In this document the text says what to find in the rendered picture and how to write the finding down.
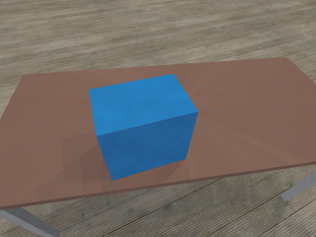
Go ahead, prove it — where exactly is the table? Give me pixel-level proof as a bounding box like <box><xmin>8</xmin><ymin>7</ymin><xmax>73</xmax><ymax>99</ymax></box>
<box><xmin>0</xmin><ymin>57</ymin><xmax>316</xmax><ymax>237</ymax></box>

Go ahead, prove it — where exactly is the carton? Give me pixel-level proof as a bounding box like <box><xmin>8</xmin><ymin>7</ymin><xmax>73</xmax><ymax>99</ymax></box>
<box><xmin>89</xmin><ymin>73</ymin><xmax>198</xmax><ymax>181</ymax></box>

